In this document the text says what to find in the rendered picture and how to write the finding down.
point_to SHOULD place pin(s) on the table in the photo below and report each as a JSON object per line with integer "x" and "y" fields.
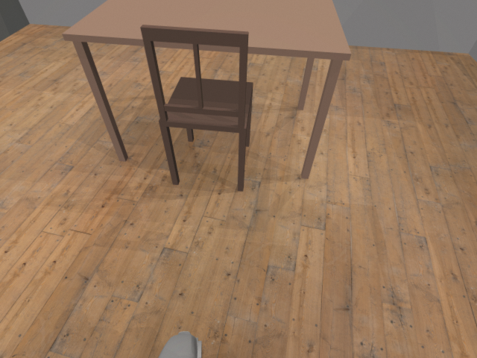
{"x": 291, "y": 28}

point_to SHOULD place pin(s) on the chair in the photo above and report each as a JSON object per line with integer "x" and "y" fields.
{"x": 198, "y": 103}

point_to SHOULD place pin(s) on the robot left thigh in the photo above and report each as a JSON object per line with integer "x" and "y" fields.
{"x": 182, "y": 346}

